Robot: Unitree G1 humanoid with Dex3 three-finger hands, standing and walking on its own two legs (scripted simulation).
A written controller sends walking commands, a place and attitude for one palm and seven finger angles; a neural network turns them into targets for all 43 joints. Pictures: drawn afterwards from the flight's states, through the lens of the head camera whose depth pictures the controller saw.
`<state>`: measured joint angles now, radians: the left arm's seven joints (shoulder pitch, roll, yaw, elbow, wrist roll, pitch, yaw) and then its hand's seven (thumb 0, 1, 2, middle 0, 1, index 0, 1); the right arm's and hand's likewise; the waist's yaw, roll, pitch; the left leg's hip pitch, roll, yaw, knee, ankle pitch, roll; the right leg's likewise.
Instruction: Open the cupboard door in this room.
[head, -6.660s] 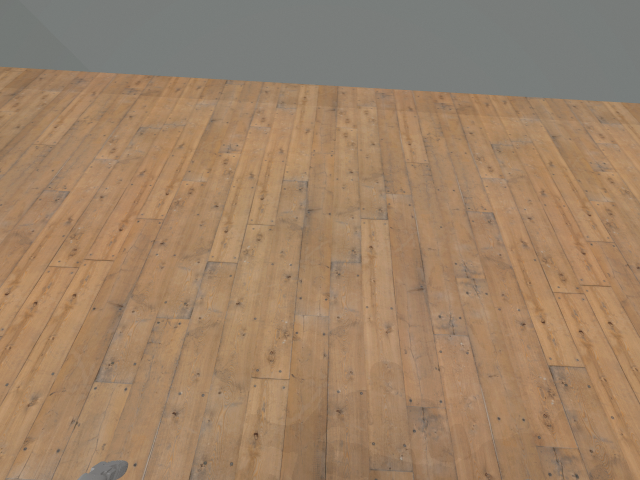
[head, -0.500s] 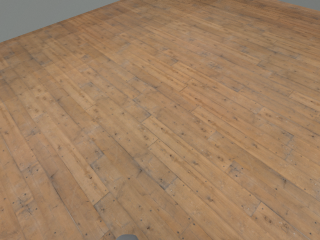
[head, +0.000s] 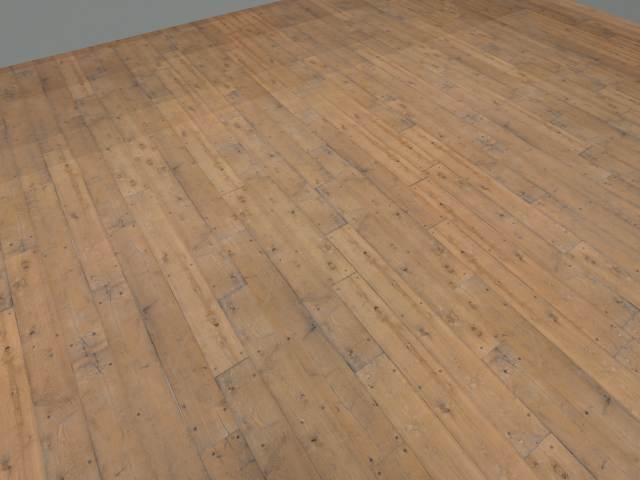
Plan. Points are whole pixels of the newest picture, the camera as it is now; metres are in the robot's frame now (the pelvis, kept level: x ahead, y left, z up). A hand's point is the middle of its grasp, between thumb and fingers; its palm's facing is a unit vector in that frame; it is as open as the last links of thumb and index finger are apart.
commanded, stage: turn or walk to find it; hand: left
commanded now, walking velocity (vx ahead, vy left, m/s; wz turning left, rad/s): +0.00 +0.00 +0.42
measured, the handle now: out of the picture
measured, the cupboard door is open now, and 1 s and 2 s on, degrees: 0 0 0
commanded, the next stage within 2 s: none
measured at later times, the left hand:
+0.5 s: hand out of the picture -0.05 +0.21 -0.18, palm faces +0.28 -0.93 -0.23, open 7.4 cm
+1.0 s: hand out of the picture -0.03 +0.20 -0.15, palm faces +0.42 -0.87 -0.27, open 7.4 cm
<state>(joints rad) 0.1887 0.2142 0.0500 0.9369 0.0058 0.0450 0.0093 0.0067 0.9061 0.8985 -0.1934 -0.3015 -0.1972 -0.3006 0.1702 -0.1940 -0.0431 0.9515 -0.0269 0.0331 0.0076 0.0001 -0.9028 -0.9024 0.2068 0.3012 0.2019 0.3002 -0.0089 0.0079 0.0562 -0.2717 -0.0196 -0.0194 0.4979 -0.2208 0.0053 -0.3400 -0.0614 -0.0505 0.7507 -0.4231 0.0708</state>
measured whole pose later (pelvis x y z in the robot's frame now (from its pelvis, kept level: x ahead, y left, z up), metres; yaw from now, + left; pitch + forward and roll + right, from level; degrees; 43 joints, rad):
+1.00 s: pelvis -0.05 -0.02 +0.00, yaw +26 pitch -1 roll +1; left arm 0.15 0.18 0.03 0.91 0.01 0.01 0.01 0.00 0.90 0.90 -0.20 -0.30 -0.20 -0.30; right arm 0.22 -0.23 -0.07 0.97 -0.02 0.06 0.01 0.00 -0.90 -0.90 0.21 0.30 0.20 0.30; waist -0.03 0.05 0.06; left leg -0.38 -0.05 -0.07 0.77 -0.41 -0.01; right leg -0.26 -0.04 -0.10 0.58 -0.30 -0.02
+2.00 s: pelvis -0.08 -0.06 +0.01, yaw +53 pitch -1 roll +2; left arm 0.21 0.16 0.02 0.92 0.02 0.01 0.02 0.01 0.90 0.90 -0.20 -0.30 -0.20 -0.30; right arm 0.23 -0.25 -0.09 0.99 -0.03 0.08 0.02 0.00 -0.91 -0.90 0.20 0.30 0.20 0.30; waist -0.02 0.04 0.06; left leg -0.49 0.00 -0.04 1.17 -0.35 -0.05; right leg -0.21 -0.07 -0.17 0.50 -0.28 -0.04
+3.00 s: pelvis -0.10 -0.11 +0.01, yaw +79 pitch -1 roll +2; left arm 0.22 0.17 0.03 0.94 0.02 0.01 0.02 0.01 0.90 0.90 -0.20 -0.30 -0.20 -0.30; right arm 0.24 -0.25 -0.08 1.00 -0.02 0.08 0.02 0.00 -0.91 -0.90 0.20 0.30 0.20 0.30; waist -0.01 0.01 0.07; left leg -0.40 0.04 0.00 0.98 -0.42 -0.06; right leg -0.23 -0.11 -0.20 0.51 -0.26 -0.03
